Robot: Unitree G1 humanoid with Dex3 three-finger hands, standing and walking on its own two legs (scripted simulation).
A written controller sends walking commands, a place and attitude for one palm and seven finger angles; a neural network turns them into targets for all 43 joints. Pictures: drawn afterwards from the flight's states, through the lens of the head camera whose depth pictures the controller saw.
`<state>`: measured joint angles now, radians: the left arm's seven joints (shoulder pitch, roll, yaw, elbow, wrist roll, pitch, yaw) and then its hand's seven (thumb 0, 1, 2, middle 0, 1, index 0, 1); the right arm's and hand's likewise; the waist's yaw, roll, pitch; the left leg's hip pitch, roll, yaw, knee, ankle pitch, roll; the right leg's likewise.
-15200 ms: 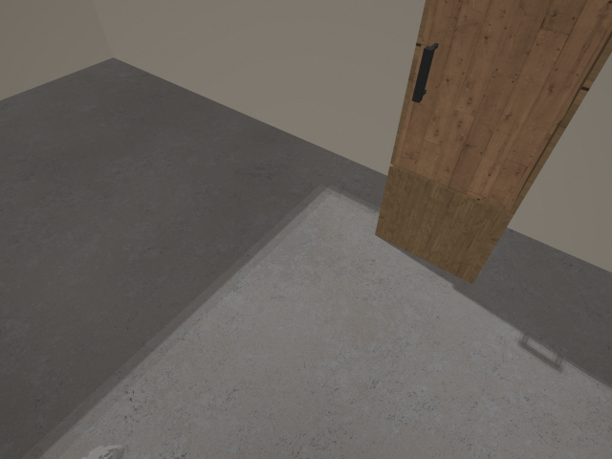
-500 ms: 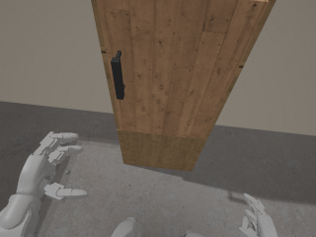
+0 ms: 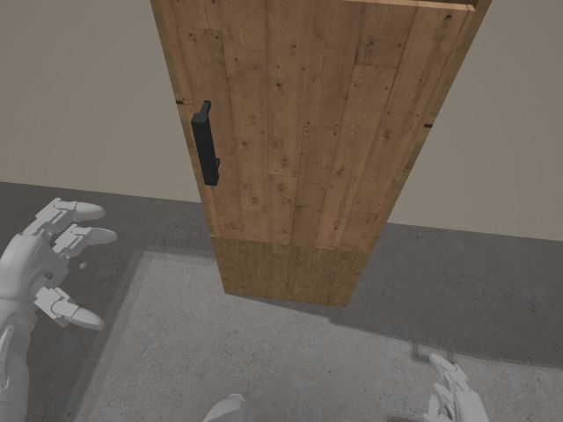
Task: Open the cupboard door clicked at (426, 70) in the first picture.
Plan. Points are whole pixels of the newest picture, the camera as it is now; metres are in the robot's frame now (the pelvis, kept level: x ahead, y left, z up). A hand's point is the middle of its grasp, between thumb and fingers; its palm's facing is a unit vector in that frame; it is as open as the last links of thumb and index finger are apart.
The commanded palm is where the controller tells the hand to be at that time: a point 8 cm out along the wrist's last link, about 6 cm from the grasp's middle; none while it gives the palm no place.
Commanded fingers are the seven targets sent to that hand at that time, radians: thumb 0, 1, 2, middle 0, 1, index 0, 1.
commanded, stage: raise the hand with hooked fingers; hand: left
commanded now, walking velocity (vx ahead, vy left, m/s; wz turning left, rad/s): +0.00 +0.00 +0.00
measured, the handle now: (209, 144) +0.55 +0.17 +0.05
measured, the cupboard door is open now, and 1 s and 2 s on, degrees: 0 0 0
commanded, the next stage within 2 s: move the hooked fingers beside the handle in 0.44 s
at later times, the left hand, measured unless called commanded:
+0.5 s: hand (95, 267) +0.29 +0.26 +0.08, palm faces -0.04 -1.00 -0.03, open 14.0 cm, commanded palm +0.26 +0.31 +0.08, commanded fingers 0.00 -0.50 0.30 -0.30 -1.20 -0.30 -1.20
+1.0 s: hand (119, 230) +0.35 +0.25 +0.07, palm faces -0.07 -1.00 -0.02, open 14.0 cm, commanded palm +0.33 +0.30 +0.07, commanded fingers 0.00 -0.50 0.30 -0.30 -1.20 -0.30 -1.20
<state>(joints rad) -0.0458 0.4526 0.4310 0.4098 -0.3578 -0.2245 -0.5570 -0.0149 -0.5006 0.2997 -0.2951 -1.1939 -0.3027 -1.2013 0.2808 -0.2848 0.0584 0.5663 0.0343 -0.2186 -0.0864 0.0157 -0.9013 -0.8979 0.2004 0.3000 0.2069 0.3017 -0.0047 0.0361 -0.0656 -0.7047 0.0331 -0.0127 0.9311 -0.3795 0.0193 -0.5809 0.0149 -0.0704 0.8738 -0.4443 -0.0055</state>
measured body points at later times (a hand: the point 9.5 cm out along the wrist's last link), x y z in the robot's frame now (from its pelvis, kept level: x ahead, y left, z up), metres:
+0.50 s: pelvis +0.00 -0.01 +0.00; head +0.04 -0.01 +0.45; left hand +0.28 +0.31 +0.08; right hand +0.15 -0.26 -0.08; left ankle +0.05 +0.10 -0.69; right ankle +0.00 -0.12 -0.69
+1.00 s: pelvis -0.01 +0.00 -0.01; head +0.05 +0.01 +0.44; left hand +0.34 +0.31 +0.08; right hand +0.11 -0.26 -0.09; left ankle +0.05 +0.10 -0.69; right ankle +0.00 -0.12 -0.69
